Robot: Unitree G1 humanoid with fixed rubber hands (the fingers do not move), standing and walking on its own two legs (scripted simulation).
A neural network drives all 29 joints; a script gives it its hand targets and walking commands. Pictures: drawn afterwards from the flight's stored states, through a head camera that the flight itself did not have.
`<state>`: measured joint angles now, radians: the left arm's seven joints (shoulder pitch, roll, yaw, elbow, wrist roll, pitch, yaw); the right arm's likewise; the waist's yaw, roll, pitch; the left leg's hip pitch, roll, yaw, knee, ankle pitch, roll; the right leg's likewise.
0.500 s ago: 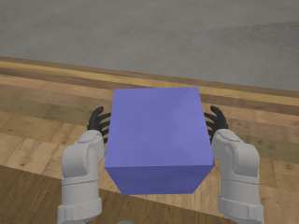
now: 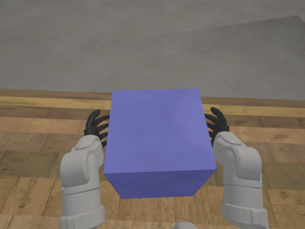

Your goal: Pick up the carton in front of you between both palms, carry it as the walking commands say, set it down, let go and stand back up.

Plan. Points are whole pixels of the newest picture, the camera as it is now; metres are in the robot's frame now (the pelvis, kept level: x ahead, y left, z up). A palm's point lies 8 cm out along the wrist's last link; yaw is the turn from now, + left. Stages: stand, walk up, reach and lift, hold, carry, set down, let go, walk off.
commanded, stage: carry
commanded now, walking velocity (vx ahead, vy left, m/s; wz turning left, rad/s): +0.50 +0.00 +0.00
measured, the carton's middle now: (156, 148) +0.34 -0.03 +0.02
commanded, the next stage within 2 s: none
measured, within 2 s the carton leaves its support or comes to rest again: neither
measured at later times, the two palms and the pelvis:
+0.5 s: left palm (113, 96) +0.67 +0.12 -0.10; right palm (181, 92) +0.68 -0.18 -0.11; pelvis +0.35 -0.04 -0.17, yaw +0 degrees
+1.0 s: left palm (125, 70) +1.06 +0.09 -0.26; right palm (172, 65) +1.08 -0.21 -0.26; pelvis +0.75 -0.08 -0.36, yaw +0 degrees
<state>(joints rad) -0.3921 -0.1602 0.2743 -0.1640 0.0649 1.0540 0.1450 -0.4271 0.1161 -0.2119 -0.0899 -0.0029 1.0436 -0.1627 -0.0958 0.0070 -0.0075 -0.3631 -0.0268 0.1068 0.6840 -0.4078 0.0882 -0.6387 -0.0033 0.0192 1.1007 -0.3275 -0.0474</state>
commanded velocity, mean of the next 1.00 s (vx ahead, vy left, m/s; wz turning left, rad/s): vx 0.50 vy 0.00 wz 0.00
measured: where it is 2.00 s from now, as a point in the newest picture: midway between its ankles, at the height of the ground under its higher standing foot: (149, 117)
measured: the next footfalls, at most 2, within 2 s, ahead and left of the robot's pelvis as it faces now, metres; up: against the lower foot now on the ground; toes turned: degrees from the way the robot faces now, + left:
right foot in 0.20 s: +0.25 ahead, -0.09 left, -0.12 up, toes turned -3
left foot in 0.56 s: +0.55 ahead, +0.03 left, -0.23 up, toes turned +2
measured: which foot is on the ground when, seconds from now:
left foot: down 0.00-0.18, up 0.20-0.54, down 0.56-0.92, up 0.94-1.00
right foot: up 0.00-0.18, down 0.20-0.56, up 0.58-0.90, down 0.92-1.00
